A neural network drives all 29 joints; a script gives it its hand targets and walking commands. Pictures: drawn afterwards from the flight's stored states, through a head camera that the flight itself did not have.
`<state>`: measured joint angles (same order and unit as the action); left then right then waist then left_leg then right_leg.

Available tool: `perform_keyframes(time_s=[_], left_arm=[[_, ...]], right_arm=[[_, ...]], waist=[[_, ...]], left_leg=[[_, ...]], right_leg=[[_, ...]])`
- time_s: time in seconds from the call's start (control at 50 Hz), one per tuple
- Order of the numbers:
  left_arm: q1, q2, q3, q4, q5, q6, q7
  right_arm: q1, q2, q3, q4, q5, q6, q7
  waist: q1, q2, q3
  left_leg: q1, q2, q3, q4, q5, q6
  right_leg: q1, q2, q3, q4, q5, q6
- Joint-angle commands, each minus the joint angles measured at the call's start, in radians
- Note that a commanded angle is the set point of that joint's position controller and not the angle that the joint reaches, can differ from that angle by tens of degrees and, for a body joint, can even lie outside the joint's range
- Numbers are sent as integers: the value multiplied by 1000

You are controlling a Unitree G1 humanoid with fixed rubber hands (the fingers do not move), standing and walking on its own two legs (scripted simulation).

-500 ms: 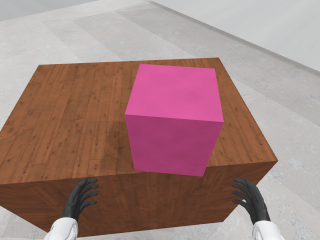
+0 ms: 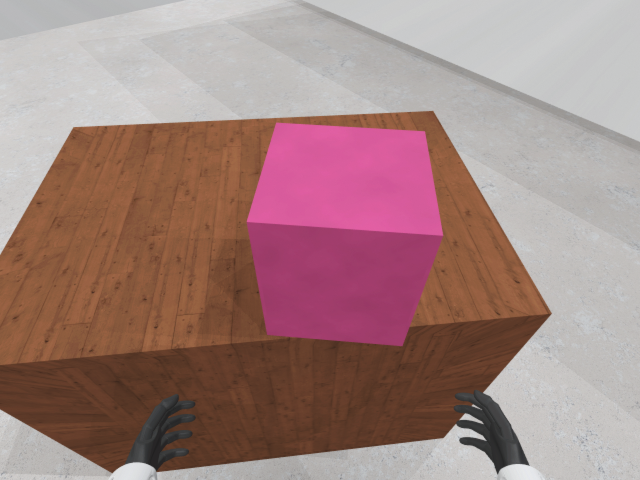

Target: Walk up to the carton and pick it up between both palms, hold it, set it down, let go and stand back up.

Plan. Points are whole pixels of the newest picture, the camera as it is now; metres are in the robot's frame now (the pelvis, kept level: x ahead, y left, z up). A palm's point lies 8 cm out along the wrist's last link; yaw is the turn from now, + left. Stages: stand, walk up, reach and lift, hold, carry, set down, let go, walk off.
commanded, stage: set down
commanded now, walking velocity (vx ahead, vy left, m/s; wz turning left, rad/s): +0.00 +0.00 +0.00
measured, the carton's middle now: (341, 238) +0.43 -0.01 +0.05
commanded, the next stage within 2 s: let go in 0.08 s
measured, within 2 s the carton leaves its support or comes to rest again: neither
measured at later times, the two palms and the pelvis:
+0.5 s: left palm (169, 453) +0.17 +0.21 -0.08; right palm (524, 466) +0.16 -0.24 -0.08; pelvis +0.00 -0.01 +0.00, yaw +0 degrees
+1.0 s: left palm out of the picture +0.10 +0.24 -0.11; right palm out of the picture +0.05 -0.26 -0.13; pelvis -0.01 +0.00 -0.01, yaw -1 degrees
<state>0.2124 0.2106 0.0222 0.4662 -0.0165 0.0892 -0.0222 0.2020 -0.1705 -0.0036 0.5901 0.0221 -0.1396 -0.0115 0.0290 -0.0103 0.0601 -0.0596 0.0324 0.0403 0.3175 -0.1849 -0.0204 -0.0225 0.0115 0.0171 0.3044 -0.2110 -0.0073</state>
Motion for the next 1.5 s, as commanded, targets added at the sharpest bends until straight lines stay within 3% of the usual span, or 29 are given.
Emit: perform_keyframes(time_s=[0.0,0.12,0.28,0.58,0.6,0.62,0.66,0.7,0.82,1.0,1.18,1.48], left_arm=[[-60,49,8,-44,32,12,11],[-105,72,1,-65,20,-6,43],[-84,60,21,-11,25,3,24],[-114,62,29,-15,31,1,18],[-1,137,57,59,106,-73,19],[45,134,60,86,93,-98,18],[5,110,53,78,73,-122,11],[-2,82,43,82,57,-130,8],[28,101,45,114,57,-135,17],[114,94,37,173,55,-123,28],[141,80,30,228,51,-125,34],[187,71,28,344,44,-123,46]], right_arm=[[-61,-110,-42,45,-23,-25,14],[-109,-103,-63,29,-49,-68,33],[-95,-115,-32,76,-35,-99,19],[-105,-124,-38,58,-37,-78,16],[13,-177,-62,124,-60,42,8],[38,-189,-68,123,-71,96,9],[36,-177,-67,101,-65,125,18],[28,-170,-66,101,-57,123,26],[54,-166,-66,122,-63,117,34],[124,-166,-59,170,-60,123,22],[151,-158,-55,205,-56,121,14],[174,-142,-52,290,-49,124,2]], waist=[[-25,66,-11],[-23,19,-64],[-19,-5,-76],[-25,-7,-53],[-9,67,13],[-20,54,29],[-34,-5,-55],[-35,-26,-137],[-32,-15,-147],[-22,25,-70],[-28,17,-63],[-35,11,-45]], left_leg=[[158,-10,13,20,207,-36],[101,-13,24,32,153,-18],[134,-33,27,52,229,-15],[128,-37,32,53,183,-6],[-62,107,-62,102,326,10],[-129,97,-60,92,148,23],[-131,80,-54,117,124,25],[-115,60,-42,138,66,19],[-137,66,-61,155,91,37],[-209,72,-91,97,-6,58],[-209,72,-101,67,-58,66],[-177,69,-95,53,-38,69]], right_leg=[[-211,26,-55,-75,1,-29],[-186,15,-44,-33,35,-21],[-155,10,-29,-22,208,0],[-181,7,-24,-20,170,4],[-208,-71,45,60,183,13],[-201,-81,65,46,90,11],[-173,-90,81,86,217,-8],[-175,-88,84,103,220,-17],[-224,-84,89,126,179,-22],[-269,-69,91,128,52,-22],[-283,-65,89,115,28,-17],[-285,-68,93,88,46,-14]])
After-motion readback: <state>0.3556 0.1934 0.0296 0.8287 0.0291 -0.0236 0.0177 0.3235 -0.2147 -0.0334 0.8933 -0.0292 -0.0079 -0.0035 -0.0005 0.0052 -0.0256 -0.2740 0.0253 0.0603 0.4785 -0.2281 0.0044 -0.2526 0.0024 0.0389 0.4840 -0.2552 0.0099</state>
